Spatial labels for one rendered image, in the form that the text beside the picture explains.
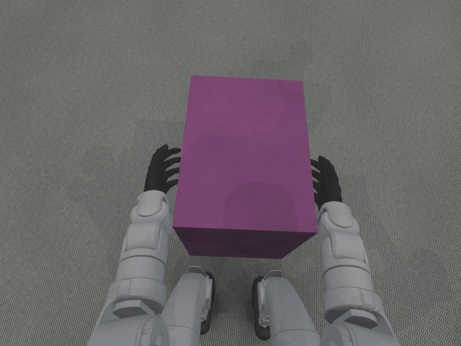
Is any right robot upper arm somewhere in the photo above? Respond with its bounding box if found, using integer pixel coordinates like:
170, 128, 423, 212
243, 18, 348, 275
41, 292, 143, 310
319, 321, 400, 346

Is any robot left forearm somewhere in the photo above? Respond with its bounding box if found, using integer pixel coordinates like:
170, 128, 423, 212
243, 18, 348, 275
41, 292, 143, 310
87, 190, 172, 346

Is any robot right forearm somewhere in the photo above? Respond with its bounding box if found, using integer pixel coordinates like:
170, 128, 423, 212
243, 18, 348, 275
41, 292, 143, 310
315, 201, 400, 345

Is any left robot upper arm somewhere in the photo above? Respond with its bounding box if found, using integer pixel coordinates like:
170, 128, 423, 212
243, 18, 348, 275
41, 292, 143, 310
88, 314, 170, 346

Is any left robot hand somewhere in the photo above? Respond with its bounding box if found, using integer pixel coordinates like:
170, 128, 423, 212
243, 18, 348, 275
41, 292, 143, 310
144, 144, 181, 194

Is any robot foot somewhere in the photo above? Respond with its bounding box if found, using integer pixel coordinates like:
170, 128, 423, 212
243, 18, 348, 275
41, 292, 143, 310
252, 277, 271, 340
200, 272, 215, 335

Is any right robot hand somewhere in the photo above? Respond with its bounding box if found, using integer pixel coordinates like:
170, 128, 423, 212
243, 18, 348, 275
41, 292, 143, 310
310, 156, 342, 211

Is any robot left foot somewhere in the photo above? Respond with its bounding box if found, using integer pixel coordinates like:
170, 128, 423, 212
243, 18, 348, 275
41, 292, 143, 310
200, 272, 215, 335

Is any carton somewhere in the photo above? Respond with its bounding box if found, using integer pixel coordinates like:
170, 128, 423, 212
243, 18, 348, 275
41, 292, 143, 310
172, 75, 318, 259

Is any robot right foot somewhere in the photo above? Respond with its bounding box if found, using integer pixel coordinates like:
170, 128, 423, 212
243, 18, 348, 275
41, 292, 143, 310
252, 277, 271, 340

